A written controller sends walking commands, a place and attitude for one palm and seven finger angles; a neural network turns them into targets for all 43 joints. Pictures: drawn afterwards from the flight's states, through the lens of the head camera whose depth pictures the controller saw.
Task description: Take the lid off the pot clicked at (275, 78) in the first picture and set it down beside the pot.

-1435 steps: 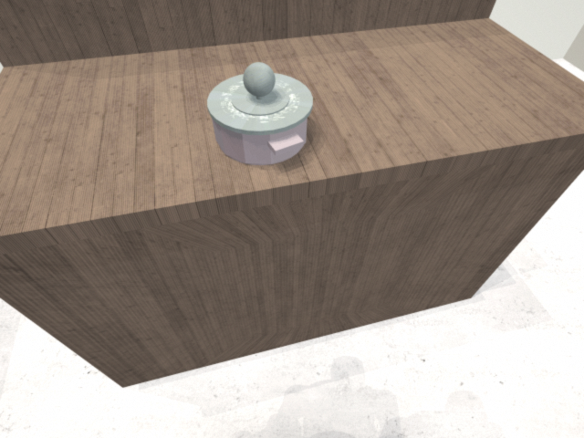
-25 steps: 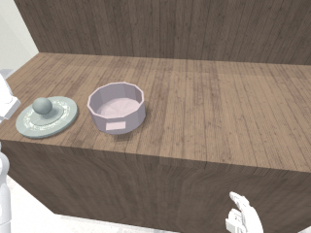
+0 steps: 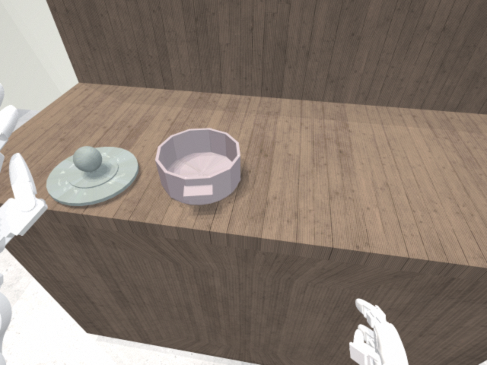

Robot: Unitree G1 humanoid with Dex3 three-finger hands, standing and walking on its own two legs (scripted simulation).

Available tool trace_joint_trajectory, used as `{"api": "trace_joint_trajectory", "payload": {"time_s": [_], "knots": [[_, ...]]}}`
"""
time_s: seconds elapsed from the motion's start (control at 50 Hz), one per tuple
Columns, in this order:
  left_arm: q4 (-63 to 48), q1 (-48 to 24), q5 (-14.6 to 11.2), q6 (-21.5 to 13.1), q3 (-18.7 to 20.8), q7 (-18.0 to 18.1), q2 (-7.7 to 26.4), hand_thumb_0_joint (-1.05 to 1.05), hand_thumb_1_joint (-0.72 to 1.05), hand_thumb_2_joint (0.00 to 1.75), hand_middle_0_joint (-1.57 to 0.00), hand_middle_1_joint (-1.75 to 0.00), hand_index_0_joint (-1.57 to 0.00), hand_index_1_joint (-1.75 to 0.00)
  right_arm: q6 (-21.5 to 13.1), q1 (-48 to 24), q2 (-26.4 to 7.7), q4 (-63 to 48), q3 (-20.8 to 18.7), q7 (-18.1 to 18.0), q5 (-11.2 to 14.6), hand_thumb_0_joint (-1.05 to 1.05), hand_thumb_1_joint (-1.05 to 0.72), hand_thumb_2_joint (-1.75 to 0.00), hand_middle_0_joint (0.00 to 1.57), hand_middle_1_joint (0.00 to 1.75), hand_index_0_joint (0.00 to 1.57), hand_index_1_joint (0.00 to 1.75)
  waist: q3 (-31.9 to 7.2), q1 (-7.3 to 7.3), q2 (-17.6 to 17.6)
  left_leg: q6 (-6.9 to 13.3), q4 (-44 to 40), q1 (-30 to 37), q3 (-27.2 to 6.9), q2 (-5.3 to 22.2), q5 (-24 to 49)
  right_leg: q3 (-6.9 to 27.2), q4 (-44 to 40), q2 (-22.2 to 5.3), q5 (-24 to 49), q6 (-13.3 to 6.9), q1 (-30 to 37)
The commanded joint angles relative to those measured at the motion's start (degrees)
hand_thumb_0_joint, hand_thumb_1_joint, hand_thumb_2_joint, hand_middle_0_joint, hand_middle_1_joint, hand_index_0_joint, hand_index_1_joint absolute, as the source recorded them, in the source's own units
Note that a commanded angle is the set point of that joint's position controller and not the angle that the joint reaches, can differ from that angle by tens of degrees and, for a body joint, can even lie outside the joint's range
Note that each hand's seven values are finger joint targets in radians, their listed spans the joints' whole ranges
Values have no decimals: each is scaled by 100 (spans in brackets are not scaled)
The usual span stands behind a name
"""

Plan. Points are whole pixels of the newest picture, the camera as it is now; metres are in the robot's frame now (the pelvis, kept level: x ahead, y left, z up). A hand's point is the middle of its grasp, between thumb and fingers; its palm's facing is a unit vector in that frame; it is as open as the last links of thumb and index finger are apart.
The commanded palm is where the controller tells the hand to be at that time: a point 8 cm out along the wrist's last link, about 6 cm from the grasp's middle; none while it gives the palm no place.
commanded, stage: draw the hand back to the body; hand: left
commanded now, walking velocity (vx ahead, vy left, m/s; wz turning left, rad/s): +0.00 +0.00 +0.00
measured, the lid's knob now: (87, 159) +0.44 +0.38 +0.10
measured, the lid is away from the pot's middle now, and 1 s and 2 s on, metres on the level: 0.23 0.23 0.23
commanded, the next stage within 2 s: step back with the hand held close in 0.08 s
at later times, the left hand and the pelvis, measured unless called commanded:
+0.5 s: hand (49, 206) +0.20 +0.25 +0.24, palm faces +0.37 -0.82 -0.44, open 7.4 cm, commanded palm +0.12 +0.31 +0.27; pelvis -0.01 +0.03 -0.01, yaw -1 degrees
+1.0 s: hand out of the picture +0.12 +0.29 +0.27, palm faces +0.50 -0.83 -0.27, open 7.4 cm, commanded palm +0.05 +0.33 +0.27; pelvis -0.08 +0.06 -0.03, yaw -1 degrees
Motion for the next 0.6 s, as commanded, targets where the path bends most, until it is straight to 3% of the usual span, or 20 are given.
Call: {"api": "trace_joint_trajectory", "payload": {"time_s": [0.0,0.06,0.08,0.12,0.16,0.18,0.2,0.24,0.26,0.3,0.34,0.42,0.48,0.54,0.58], "knots": [[-926,-1045,-42,-326,673,204,1245,0,90,90,-20,-30,-20,-30,-349,-989,-541,-919,-196,-114,20,0,-90,-90,20,30,20,30,-222,-44,145,133,-342,825,20,4,-270,-181,-641,-2,85,-182,-1345],[-716,-985,-31,-250,405,151,972,0,90,90,-20,-30,-20,-30,-328,-972,-528,-906,-183,-125,28,0,-90,-90,20,30,20,30,12,-67,156,137,-419,851,-2,28,-396,-201,-689,-4,-38,-169,-1469],[-986,-1079,-25,-297,284,131,887,0,90,90,-20,-30,-20,-30,-360,-1023,-530,-953,-185,-88,37,0,-90,-90,20,30,20,30,-111,-107,171,146,-423,895,-28,13,-402,-211,-670,1,-31,-174,-1410],[-1018,-1041,9,-294,289,139,941,0,90,90,-20,-30,-20,-30,-368,-1034,-549,-962,-184,-93,9,0,-90,-90,20,30,20,30,-155,-41,226,142,-441,884,-45,12,-378,-203,-638,-9,-16,-176,-1359],[-1220,-1031,42,-323,488,174,1156,0,90,90,-20,-30,-20,-30,-401,-1031,-539,-952,-188,-100,-21,0,-90,-90,20,30,20,30,-407,28,302,129,-413,955,-82,12,-285,-179,-581,-6,45,-195,-1233],[-1423,-1805,98,-627,1328,321,2061,0,90,90,-20,-30,-20,-30,-206,-873,-692,-1253,-105,-31,91,0,-90,-90,20,30,20,30,312,-206,524,224,-231,335,-203,81,-878,235,-770,-248,-87,-185,-1835],[-1534,-1940,210,-793,1089,315,1862,0,90,90,-20,-30,-20,-30,-195,-973,-692,-1174,-198,-26,30,0,-90,-90,20,30,20,30,87,-161,-3,260,68,130,-342,11,-831,428,-795,-364,15,-187,-1898],[-997,-808,234,-699,812,280,1377,0,90,90,-20,-30,-20,-30,-137,-695,-615,-1168,-279,37,57,0,-90,-90,20,30,20,30,-63,-237,-802,285,661,242,-345,24,-228,642,-740,-674,628,-244,-2022],[-926,-497,258,-628,738,250,1285,0,90,90,-20,-30,-20,-30,-70,-613,-635,-1193,-328,76,82,0,-90,-90,20,30,20,30,-253,-267,-807,282,857,282,-304,67,46,656,-576,-800,1079,-260,-2008],[-938,-214,224,-628,751,203,1260,0,90,90,-20,-30,-20,-30,30,-487,-690,-1264,-398,125,125,0,-90,-90,20,30,20,30,-609,-328,-566,259,783,252,-249,222,584,445,-182,-860,1755,-221,-1728],[-1192,-80,207,-592,817,203,1337,0,90,90,-20,-30,-20,-30,126,-451,-738,-1393,-454,106,173,0,-90,-90,20,30,20,30,-795,-338,-274,270,625,252,-270,362,1072,258,119,-736,1975,-113,-1618],[-1892,315,194,-652,1065,250,1527,0,90,90,-20,-30,-20,-30,221,-420,-775,-1661,-476,85,201,0,-90,-90,20,30,20,30,-1107,-285,214,371,279,54,-612,667,2033,-60,738,-291,1715,28,-1422],[-2472,697,150,-750,1442,323,1831,0,90,90,-20,-30,-20,-30,156,-370,-756,-1786,-468,92,183,0,-90,-90,20,30,20,30,-1394,-220,579,435,-3,-141,-881,848,1812,-154,1207,-108,909,41,-1372],[-2729,1113,125,-788,1568,391,1803,0,90,90,-20,-30,-20,-30,31,-230,-723,-1804,-491,96,151,0,-90,-90,20,30,20,30,-1520,-230,1054,473,-209,-427,-1018,1080,1258,-160,1587,-75,-300,36,-1517],[-2929,1075,110,-807,1662,466,1875,0,90,90,-20,-30,-20,-30,-79,-160,-749,-1745,-470,78,118,0,-90,-90,20,30,20,30,-1548,-255,1192,466,-234,-755,-1019,1102,694,-162,1591,-117,-498,17,-1415]]}}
